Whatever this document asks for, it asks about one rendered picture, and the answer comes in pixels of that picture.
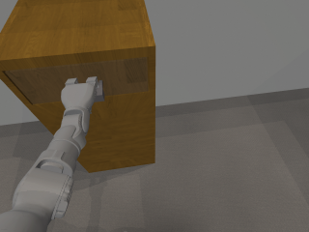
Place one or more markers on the robot left forearm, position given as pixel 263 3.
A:
pixel 65 147

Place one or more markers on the drawer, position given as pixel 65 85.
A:
pixel 45 84

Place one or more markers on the cabinet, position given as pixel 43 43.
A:
pixel 48 33

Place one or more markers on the left robot hand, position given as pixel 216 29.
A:
pixel 77 94

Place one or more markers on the robot left upper arm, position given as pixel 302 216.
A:
pixel 45 195

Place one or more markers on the handle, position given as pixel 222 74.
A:
pixel 100 93

